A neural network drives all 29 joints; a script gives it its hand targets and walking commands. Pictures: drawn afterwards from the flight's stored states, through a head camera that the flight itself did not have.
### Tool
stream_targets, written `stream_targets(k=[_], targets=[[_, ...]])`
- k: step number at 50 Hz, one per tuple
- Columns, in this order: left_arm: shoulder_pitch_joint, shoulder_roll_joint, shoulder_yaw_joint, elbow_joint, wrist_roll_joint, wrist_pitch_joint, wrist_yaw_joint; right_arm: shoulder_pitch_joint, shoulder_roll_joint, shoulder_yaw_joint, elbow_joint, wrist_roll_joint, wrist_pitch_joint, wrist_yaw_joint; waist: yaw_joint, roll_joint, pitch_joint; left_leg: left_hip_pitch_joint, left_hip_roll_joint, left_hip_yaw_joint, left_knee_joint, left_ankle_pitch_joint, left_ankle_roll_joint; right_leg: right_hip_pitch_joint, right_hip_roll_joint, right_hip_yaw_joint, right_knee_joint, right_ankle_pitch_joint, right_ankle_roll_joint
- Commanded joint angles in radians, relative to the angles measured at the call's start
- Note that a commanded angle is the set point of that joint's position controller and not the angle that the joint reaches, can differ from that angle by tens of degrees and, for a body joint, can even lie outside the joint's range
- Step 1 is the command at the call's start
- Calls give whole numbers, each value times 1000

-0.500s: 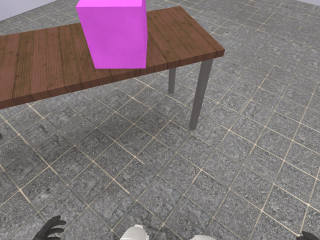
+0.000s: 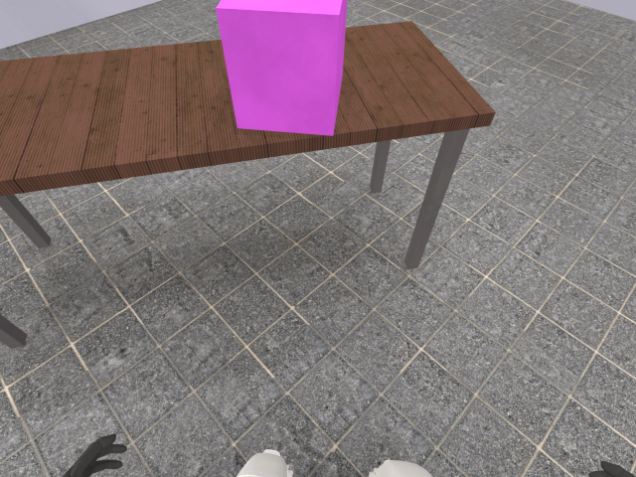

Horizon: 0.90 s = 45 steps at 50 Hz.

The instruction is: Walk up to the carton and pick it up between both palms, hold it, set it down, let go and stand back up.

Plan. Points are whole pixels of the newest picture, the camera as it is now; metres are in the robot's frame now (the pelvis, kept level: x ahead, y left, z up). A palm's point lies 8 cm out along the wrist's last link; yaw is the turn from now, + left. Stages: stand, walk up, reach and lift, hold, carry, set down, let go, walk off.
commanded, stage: walk up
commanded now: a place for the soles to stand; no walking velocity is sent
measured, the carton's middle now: (291, 48) +0.93 +0.09 +0.07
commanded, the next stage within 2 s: none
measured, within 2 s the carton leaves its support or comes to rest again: neither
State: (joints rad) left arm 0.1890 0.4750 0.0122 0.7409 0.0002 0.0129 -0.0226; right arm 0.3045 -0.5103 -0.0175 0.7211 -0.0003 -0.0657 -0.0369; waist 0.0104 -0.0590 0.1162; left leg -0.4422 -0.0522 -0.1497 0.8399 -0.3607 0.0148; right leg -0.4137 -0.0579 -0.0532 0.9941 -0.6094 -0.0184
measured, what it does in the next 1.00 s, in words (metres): steps on the spot: left foot, then right foot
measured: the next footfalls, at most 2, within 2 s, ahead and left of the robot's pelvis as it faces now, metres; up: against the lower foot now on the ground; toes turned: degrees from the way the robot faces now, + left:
left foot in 0.38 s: +0.11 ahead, +0.16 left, +0.00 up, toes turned -4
right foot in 0.58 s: +0.12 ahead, -0.10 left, +0.00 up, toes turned +9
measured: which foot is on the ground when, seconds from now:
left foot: down 0.00-0.04, up 0.06-0.36, down 0.38-0.62, up 0.64-0.88, down 0.90-1.00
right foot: down 0.00-0.38, up 0.40-0.56, down 0.58-1.00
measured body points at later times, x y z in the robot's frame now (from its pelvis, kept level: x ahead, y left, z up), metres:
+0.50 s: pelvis +0.01 +0.01 +0.00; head +0.03 +0.03 +0.45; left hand +0.08 +0.35 -0.10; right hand +0.13 -0.32 -0.07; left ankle +0.06 +0.16 -0.69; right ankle +0.02 -0.10 -0.68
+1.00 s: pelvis +0.02 +0.01 +0.00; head +0.04 +0.02 +0.45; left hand +0.09 +0.35 -0.09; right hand +0.16 -0.32 -0.08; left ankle +0.07 +0.17 -0.69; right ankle +0.04 -0.10 -0.69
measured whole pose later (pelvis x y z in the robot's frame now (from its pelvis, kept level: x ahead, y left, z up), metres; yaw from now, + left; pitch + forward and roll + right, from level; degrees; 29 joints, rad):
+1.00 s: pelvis +0.02 +0.01 +0.00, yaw +7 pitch -2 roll +1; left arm 0.23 0.48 0.01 0.74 0.00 0.00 -0.02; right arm 0.32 -0.49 -0.02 0.72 0.00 -0.09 -0.05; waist 0.02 -0.04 0.09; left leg -0.45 -0.05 -0.15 0.84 -0.36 0.01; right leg -0.41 -0.05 -0.03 0.97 -0.61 -0.03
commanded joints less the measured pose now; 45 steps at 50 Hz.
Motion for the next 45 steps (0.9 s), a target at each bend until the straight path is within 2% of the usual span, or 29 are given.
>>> stream_targets(k=[1, 2, 3, 4, 5, 7, 10, 14, 16, 17, 18, 19, 20, 21, 22, 23, 28, 29, 30, 31, 32, 33, 34, 36, 39, 41, 43, 44, 45], targets=[[117, 165, 118, -33, 19, -38, 4, -22, -218, -95, -61, -31, 6, -9, 67, 213, -76, -93, 169, -431, -282, 17, 191, 130, 39, 49, -288, 115, -25], [183, 180, 124, -9, 33, -53, 11, -10, -155, -73, -59, -26, 10, -8, 100, 143, -152, -187, 105, -250, -107, 100, 118, 351, -14, 144, -480, 115, -37], [224, 295, 153, -6, 43, -65, 19, -18, -54, -39, -78, -7, 9, -10, 133, -188, -146, -395, -77, -35, 204, -84, 22, 410, -286, 533, -698, -124, -48], [190, 346, 159, -26, 32, -65, 16, -70, -140, -63, -83, -23, 14, -21, 112, -75, -62, -467, -54, 33, 311, -178, -3, 339, -411, 675, -750, -38, -79], [135, 316, 143, -30, 23, -72, 16, -38, -177, -69, -58, -16, 11, -23, 72, -6, -6, -450, -11, 3, 336, -140, 0, 283, -396, 595, -703, 123, -81], [108, 253, 142, -29, 21, -77, 20, 56, -160, -70, -28, -7, 8, -8, 32, 3, -69, -380, 28, 29, 322, -40, 7, 328, -296, 398, -607, 355, -21], [134, 217, 128, -39, 29, -67, 21, 74, -134, -67, -41, -1, 0, -1, 35, -141, -136, -317, 45, 119, 213, -64, 1, 368, -228, 194, -467, 700, -75], [107, 222, 127, -67, 19, -51, 20, 36, -129, -69, -54, -5, -1, -3, 42, -169, -112, -209, 64, 200, 118, -17, 8, 234, -283, 166, -434, 734, -125], [53, 242, 123, -89, 23, -42, 11, 81, -128, -76, -38, -11, -7, -1, 11, -153, -124, -57, 44, 217, 35, -28, 11, 127, -261, 123, -404, 539, -154], [-15, 245, 121, -108, 19, -35, 6, 139, -134, -78, -22, -9, -15, 0, -38, -131, -147, 70, 32, 220, -76, 71, 25, 65, -247, 64, -354, 377, -154], [4, 197, 104, -108, 23, -24, 6, 198, -156, -96, 20, -16, -23, -5, -47, -29, -174, 186, -12, 184, -160, 18, 34, 1, -205, 24, -218, 261, -129], [18, 157, 85, -107, 20, -18, 9, 234, -194, -108, 31, -33, -26, -17, -76, 75, -152, 251, 7, 24, -239, -34, 75, -99, -155, 2, -39, 243, -91], [45, 98, 72, -118, 11, -11, 5, 202, -275, -120, -5, -47, -27, -21, -40, 264, -85, 233, 232, -478, -349, 21, 167, -294, -32, -11, 167, 25, -18], [-8, 172, 93, -128, 8, -4, 11, 189, -332, -129, -16, -27, -24, -19, -51, 203, -97, 166, 335, -796, -490, -111, 272, -322, 37, 84, 193, -103, 7], [-13, 220, 110, -129, 12, -7, 12, 160, -333, -129, -30, -24, -22, -20, -38, 160, -96, 185, 310, -779, -465, -217, 293, -296, 32, 141, 170, -116, 14], [25, 216, 111, -91, 11, -6, 9, 120, -307, -122, -27, -26, -19, -24, -4, 152, -71, 171, 266, -647, -420, -194, 259, -279, 17, 130, 123, -66, 8], [89, 181, 120, -46, 22, -18, 3, 30, -232, -95, -42, -39, -4, -13, 27, 232, -63, -28, 208, -506, -370, -111, 211, -9, 36, 82, -118, 15, -14], [117, 168, 120, -36, 21, -30, 4, -12, -216, -88, -42, -33, 3, -11, 51, 221, -78, -67, 174, -410, -305, -61, 186, 99, 36, 53, -283, 93, -22], [171, 171, 121, -12, 31, -47, 11, 5, -159, -69, -39, -28, 7, -10, 81, 187, -115, -161, 125, -294, -189, 23, 125, 287, 2, 118, -453, 121, -34], [208, 251, 141, -4, 47, -58, 21, 6, -76, -45, -41, -17, 9, -10, 106, -99, -101, -346, -7, -108, 91, -53, 44, 377, -190, 446, -655, -111, -56], [169, 310, 148, -22, 34, -61, 17, -3, -106, -52, -57, -18, 7, -19, 88, -100, -79, -417, -71, 36, 215, -180, 4, 333, -352, 644, -718, -84, -99], [140, 305, 153, -36, 27, -59, 16, -5, -173, -67, -45, -20, 4, -23, 75, 6, -58, -415, -23, 41, 267, -173, 5, 324, -369, 613, -685, 35, -96], [126, 275, 139, -32, 28, -64, 15, 14, -168, -72, -35, -17, -3, -21, 59, -15, -59, -405, 5, 59, 285, -157, 11, 314, -346, 521, -639, 140, -115], [113, 229, 129, -33, 31, -64, 20, 70, -155, -66, -24, -2, -9, -13, 30, -67, -94, -330, 41, 66, 233, -108, 11, 332, -274, 347, -530, 471, -84], [96, 232, 121, -60, 35, -49, 10, 73, -131, -64, -25, -3, -17, -9, 32, -170, -135, -195, 41, 195, 138, -96, 12, 232, -251, 220, -455, 580, -160], [45, 233, 113, -85, 27, -40, 2, 98, -122, -68, -20, -3, -21, -10, 9, -172, -108, -60, 30, 228, 61, -15, 23, 104, -242, 170, -429, 502, -173], [-10, 207, 102, -104, 20, -24, -4, 199, -138, -84, 24, -7, -36, -14, -38, -99, -138, 166, -20, 224, -119, 77, 29, -24, -172, 82, -281, 329, -146], [5, 176, 92, -105, 19, -22, -1, 229, -167, -96, 30, -20, -39, -22, -65, 19, -158, 220, -20, 99, -184, 5, 66, -55, -142, 52, -138, 276, -114], [-1, 137, 85, -121, 18, -19, 0, 262, -243, -112, 27, -39, -45, -27, -80, 168, -153, 295, 153, -271, -286, -24, 140, -214, -67, 18, 92, 202, -61]])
